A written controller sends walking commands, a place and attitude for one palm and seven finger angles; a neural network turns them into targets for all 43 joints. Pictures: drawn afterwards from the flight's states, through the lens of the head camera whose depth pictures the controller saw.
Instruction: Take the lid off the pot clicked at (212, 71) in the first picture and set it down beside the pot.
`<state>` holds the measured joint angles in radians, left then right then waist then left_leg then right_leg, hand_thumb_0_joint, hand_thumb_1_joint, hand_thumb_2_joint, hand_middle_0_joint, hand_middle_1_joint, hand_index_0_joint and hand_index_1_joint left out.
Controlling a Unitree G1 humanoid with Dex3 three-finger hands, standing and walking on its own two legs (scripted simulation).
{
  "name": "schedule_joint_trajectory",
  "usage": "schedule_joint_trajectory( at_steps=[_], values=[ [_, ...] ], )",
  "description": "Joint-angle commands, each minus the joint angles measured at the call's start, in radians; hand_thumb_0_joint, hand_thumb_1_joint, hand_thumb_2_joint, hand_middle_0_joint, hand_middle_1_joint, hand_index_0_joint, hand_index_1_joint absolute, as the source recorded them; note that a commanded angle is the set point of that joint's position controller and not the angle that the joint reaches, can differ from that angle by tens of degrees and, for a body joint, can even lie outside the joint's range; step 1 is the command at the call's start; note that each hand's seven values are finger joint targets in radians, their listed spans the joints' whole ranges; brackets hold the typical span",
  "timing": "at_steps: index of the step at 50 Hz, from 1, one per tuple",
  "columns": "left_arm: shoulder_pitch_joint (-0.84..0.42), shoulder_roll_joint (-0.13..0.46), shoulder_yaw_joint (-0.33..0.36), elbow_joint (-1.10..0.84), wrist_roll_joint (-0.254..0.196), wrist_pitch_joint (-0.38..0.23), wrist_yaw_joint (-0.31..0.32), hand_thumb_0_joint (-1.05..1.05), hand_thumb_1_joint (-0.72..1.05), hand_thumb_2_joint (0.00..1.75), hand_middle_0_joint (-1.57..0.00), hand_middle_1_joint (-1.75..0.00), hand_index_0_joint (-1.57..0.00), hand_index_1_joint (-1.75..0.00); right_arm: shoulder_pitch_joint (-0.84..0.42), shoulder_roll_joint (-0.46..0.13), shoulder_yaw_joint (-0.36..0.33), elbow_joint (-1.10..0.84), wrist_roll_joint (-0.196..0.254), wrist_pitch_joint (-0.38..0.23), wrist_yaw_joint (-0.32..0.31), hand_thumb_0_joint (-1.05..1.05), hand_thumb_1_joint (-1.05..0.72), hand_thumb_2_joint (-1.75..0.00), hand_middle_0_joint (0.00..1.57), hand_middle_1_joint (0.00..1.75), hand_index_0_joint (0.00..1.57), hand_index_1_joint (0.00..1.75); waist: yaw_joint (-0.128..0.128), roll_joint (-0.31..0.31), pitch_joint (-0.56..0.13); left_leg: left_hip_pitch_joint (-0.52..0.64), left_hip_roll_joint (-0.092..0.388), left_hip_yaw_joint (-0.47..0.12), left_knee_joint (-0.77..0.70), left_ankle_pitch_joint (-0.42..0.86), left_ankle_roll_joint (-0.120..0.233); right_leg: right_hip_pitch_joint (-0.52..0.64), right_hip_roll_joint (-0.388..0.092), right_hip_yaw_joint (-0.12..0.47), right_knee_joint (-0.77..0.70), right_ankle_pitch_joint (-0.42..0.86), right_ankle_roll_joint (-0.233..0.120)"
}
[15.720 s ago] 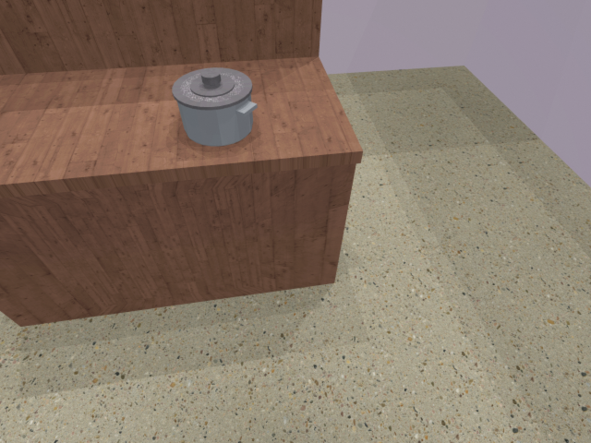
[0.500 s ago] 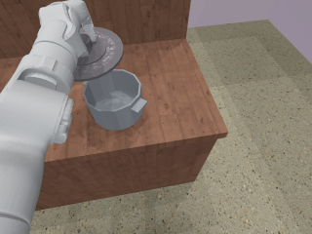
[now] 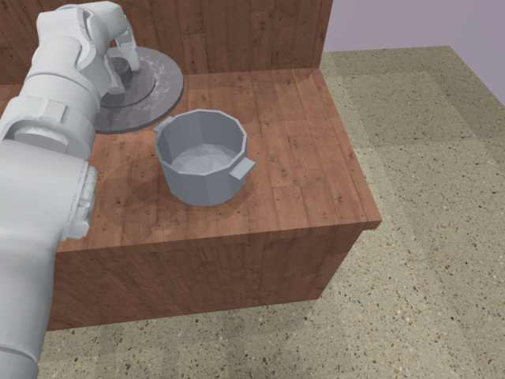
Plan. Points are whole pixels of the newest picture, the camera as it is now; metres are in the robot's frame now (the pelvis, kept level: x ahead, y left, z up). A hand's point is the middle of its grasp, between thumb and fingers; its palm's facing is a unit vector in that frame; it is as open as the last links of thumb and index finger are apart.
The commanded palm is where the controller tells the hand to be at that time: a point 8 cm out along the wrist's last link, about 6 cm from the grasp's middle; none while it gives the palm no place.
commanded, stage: move the lid sideways beside the pot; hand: left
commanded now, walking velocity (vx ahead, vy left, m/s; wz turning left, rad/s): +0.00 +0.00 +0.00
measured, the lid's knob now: (115, 71) +0.55 +0.16 +0.19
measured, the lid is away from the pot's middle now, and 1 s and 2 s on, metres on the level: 0.11 0.23 0.24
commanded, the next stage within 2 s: lower the lid onto the table in 1.18 s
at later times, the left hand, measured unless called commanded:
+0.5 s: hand (65, 69) +0.52 +0.22 +0.22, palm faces -0.30 -0.09 -0.95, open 7.6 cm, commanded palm +0.53 +0.22 +0.28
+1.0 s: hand (13, 85) +0.49 +0.28 +0.21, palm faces -0.33 -0.10 -0.94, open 7.6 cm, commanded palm +0.53 +0.28 +0.28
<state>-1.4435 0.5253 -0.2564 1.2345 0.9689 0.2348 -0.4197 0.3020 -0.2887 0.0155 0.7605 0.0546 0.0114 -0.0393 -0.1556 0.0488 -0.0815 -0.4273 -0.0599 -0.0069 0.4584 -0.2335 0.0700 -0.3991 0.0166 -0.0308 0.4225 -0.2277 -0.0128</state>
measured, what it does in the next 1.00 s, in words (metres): stands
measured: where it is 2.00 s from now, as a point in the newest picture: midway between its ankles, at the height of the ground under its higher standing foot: outside the picture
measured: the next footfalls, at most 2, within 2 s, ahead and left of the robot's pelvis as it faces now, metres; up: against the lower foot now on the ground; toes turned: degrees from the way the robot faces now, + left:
none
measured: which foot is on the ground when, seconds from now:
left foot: down 0.00-1.00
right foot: down 0.00-1.00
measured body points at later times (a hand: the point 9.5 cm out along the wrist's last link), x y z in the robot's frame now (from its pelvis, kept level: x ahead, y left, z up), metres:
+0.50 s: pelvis +0.00 +0.01 +0.00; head +0.06 +0.00 +0.45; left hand +0.53 +0.22 +0.27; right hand -0.01 -0.27 -0.13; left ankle -0.02 +0.07 -0.74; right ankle -0.02 -0.11 -0.74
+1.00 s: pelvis +0.00 +0.01 +0.00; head +0.06 +0.02 +0.44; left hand +0.50 +0.28 +0.26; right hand +0.02 -0.27 -0.12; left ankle -0.02 +0.07 -0.74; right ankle -0.02 -0.11 -0.74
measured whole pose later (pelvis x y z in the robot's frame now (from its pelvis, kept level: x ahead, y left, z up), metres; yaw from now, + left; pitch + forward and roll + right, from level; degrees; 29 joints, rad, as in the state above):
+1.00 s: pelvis +0.00 +0.01 +0.00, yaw +0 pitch +11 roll -2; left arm -1.38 0.77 -0.21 1.21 0.99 0.08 -0.50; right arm 0.31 -0.30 0.02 0.75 0.08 0.10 -0.06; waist -0.14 0.04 -0.06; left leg -0.44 -0.06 -0.01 0.50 -0.25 0.08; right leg -0.39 0.02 -0.04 0.40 -0.21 0.00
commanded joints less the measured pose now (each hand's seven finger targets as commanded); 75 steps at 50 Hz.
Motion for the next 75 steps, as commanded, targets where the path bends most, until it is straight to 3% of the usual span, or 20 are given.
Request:
schedule_joint_trajectory(
  at_steps=[1,3,5,7,13,16,26,29,31,34,36,39,43,46,50,55,60,64,69,75],
  values=[
    [-0.611,0.237,0.041,-0.162,0.040,-0.001,0.041,0.00,0.66,0.90,-0.93,-1.10,-0.87,-1.08,0.103,-0.165,-0.053,-0.049,0.008,-0.007,-0.007,0.00,-0.90,-0.90,0.20,0.30,0.20,0.30,-0.026,-0.012,-0.424,0.366,0.026,-0.072,0.038,0.474,0.009,0.028,0.019,0.008,-0.019,0.332,-0.014],
    [-0.633,0.205,0.012,-0.182,0.029,-0.004,0.033,0.00,0.66,0.90,-0.93,-1.10,-0.87,-1.08,0.100,-0.167,-0.053,-0.051,0.011,-0.005,-0.006,0.00,-0.90,-0.90,0.20,0.30,0.20,0.30,-0.031,0.002,-0.417,0.367,0.025,-0.077,0.033,0.443,0.008,0.009,0.019,0.001,-0.021,0.304,-0.014],
    [-0.665,0.303,0.081,-0.259,0.033,-0.027,0.035,0.00,0.66,0.90,-0.93,-1.10,-0.87,-1.08,0.111,-0.170,-0.059,-0.056,0.004,-0.005,-0.007,0.00,-0.90,-0.90,0.20,0.30,0.20,0.30,-0.020,0.007,-0.496,0.406,0.029,-0.080,0.045,0.497,0.010,0.052,0.019,0.010,-0.015,0.344,-0.013],
    [-0.686,0.252,0.036,-0.291,0.038,-0.044,0.030,0.00,0.66,0.90,-0.93,-1.10,-0.87,-1.08,0.119,-0.158,-0.062,-0.061,0.002,-0.006,-0.008,0.00,-0.90,-0.90,0.20,0.30,0.20,0.30,-0.023,0.041,-0.516,0.443,0.027,-0.088,0.048,0.557,0.004,0.036,0.024,0.007,-0.016,0.346,-0.013],
    [-0.605,0.297,0.059,-0.190,0.038,-0.040,0.021,0.00,0.66,0.90,-0.93,-1.10,-0.87,-1.08,0.123,-0.172,-0.059,-0.048,0.008,0.014,-0.008,0.00,-0.90,-0.90,0.20,0.30,0.20,0.30,-0.023,0.004,-0.426,0.364,0.025,-0.076,0.030,0.450,0.009,0.033,0.024,0.000,-0.032,0.302,-0.017],
    [-0.654,0.325,0.069,-0.265,0.047,-0.058,0.022,0.00,0.66,0.90,-0.93,-1.10,-0.87,-1.08,0.133,-0.173,-0.065,-0.047,0.004,0.016,-0.009,0.00,-0.90,-0.90,0.20,0.30,0.20,0.30,-0.021,0.041,-0.483,0.418,0.031,-0.084,0.041,0.512,0.006,0.033,0.027,0.001,-0.030,0.313,-0.016],
    [-0.562,0.413,0.120,-0.231,0.054,-0.084,0.007,0.00,0.66,0.90,-0.93,-1.10,-0.87,-1.08,0.129,-0.176,-0.062,-0.062,0.005,0.037,-0.012,0.00,-0.90,-0.90,0.20,0.30,0.20,0.30,-0.004,0.036,-0.454,0.389,0.030,-0.075,0.046,0.537,0.007,0.061,0.029,0.001,-0.034,0.339,-0.018],
    [-0.563,0.368,0.075,-0.239,0.042,-0.087,-0.006,0.00,0.66,0.90,-0.93,-1.10,-0.87,-1.08,0.119,-0.181,-0.064,-0.062,0.012,0.046,-0.011,0.00,-0.90,-0.90,0.20,0.30,0.20,0.30,-0.010,0.051,-0.436,0.395,0.035,-0.074,0.050,0.547,0.005,0.034,0.025,-0.006,-0.035,0.332,-0.019],
    [-0.566,0.460,0.135,-0.256,0.054,-0.099,-0.008,0.00,0.66,0.90,-0.93,-1.10,-0.87,-1.08,0.114,-0.180,-0.061,-0.073,0.008,0.052,-0.016,0.00,-0.90,-0.90,0.20,0.30,0.20,0.30,-0.001,0.032,-0.467,0.384,0.030,-0.069,0.048,0.516,0.013,0.080,0.027,0.003,-0.034,0.338,-0.015],
    [-0.562,0.389,0.072,-0.281,0.038,-0.114,-0.021,0.00,0.66,0.90,-0.93,-1.10,-0.87,-1.08,0.107,-0.178,-0.063,-0.073,0.016,0.057,-0.018,0.00,-0.90,-0.90,0.20,0.30,0.20,0.30,-0.008,0.083,-0.442,0.414,0.037,-0.073,0.052,0.553,0.006,0.028,0.025,-0.006,-0.039,0.320,-0.018],
    [-0.554,0.409,0.087,-0.254,0.039,-0.118,-0.024,0.00,0.66,0.90,-0.93,-1.10,-0.87,-1.08,0.108,-0.182,-0.060,-0.065,0.017,0.063,-0.018,0.00,-0.90,-0.90,0.20,0.30,0.20,0.30,-0.012,0.052,-0.421,0.404,0.039,-0.078,0.050,0.506,0.009,0.015,0.030,-0.010,-0.040,0.282,-0.014],
    [-0.586,0.409,0.082,-0.324,0.025,-0.139,-0.029,0.00,0.66,0.90,-0.93,-1.10,-0.87,-1.08,0.105,-0.178,-0.065,-0.072,0.015,0.061,-0.019,0.00,-0.90,-0.90,0.20,0.30,0.20,0.30,-0.006,0.101,-0.456,0.445,0.040,-0.084,0.060,0.561,0.005,0.010,0.027,-0.010,-0.038,0.293,-0.019],
    [-0.526,0.464,0.113,-0.240,0.027,-0.145,-0.032,0.00,0.66,0.90,-0.93,-1.10,-0.87,-1.08,0.103,-0.186,-0.054,-0.063,0.020,0.067,-0.026,0.00,-0.90,-0.90,0.20,0.30,0.20,0.30,-0.008,0.030,-0.403,0.358,0.033,-0.066,0.045,0.420,0.018,0.038,0.027,-0.008,-0.042,0.265,-0.013],
    [-0.550,0.432,0.080,-0.264,0.030,-0.159,-0.035,0.00,0.66,0.90,-0.93,-1.10,-0.87,-1.08,0.101,-0.183,-0.053,-0.063,0.022,0.069,-0.027,0.00,-0.90,-0.90,0.20,0.30,0.20,0.30,-0.010,0.075,-0.401,0.385,0.038,-0.077,0.047,0.449,0.010,0.011,0.031,-0.016,-0.041,0.247,-0.016],
    [-0.528,0.502,0.115,-0.254,0.025,-0.183,-0.038,0.00,0.66,0.90,-0.93,-1.10,-0.87,-1.08,0.102,-0.190,-0.047,-0.065,0.027,0.069,-0.037,0.00,-0.90,-0.90,0.20,0.30,0.20,0.30,-0.008,0.061,-0.397,0.349,0.040,-0.066,0.042,0.392,0.015,0.035,0.027,-0.010,-0.039,0.245,-0.015],
    [-0.478,0.506,0.117,-0.206,0.024,-0.206,-0.044,0.00,0.66,0.90,-0.93,-1.10,-0.87,-1.08,0.124,-0.188,-0.045,-0.060,0.028,0.066,-0.044,0.00,-0.90,-0.90,0.20,0.30,0.20,0.30,-0.010,0.064,-0.379,0.359,0.044,-0.071,0.053,0.443,0.013,0.011,0.034,-0.017,-0.038,0.244,-0.013],
    [-0.559,0.472,0.090,-0.303,0.019,-0.212,-0.050,0.00,0.66,0.90,-0.93,-1.10,-0.87,-1.08,0.138,-0.187,-0.056,-0.048,0.023,0.067,-0.037,0.00,-0.90,-0.90,0.20,0.30,0.20,0.30,-0.013,0.142,-0.434,0.450,0.053,-0.090,0.068,0.553,-0.001,-0.035,0.041,-0.021,-0.041,0.247,-0.014],
    [-0.574,0.512,0.128,-0.320,0.018,-0.222,-0.047,0.00,0.66,0.90,-0.93,-1.10,-0.87,-1.08,0.162,-0.188,-0.064,-0.042,0.013,0.062,-0.035,0.00,-0.90,-0.90,0.20,0.30,0.20,0.30,-0.009,0.147,-0.476,0.480,0.055,-0.101,0.080,0.644,-0.012,-0.028,0.043,-0.021,-0.036,0.273,-0.019],
    [-0.541,0.456,0.104,-0.240,0.031,-0.190,-0.048,0.00,0.66,0.90,-0.93,-1.10,-0.87,-1.08,0.175,-0.193,-0.067,-0.031,0.010,0.066,-0.013,0.00,-0.90,-0.90,0.20,0.30,0.20,0.30,-0.006,0.143,-0.430,0.475,0.056,-0.119,0.089,0.726,-0.031,-0.076,0.049,-0.033,-0.026,0.278,-0.022],
    [-0.561,0.470,0.122,-0.238,0.051,-0.189,-0.034,0.00,0.66,0.90,-0.93,-1.10,-0.87,-1.08,0.180,-0.190,-0.070,-0.038,0.002,0.078,-0.011,0.00,-0.90,-0.90,0.20,0.30,0.20,0.30,-0.010,0.100,-0.459,0.458,0.055,-0.117,0.094,0.679,-0.025,-0.061,0.056,-0.029,-0.017,0.273,-0.016]
  ],
)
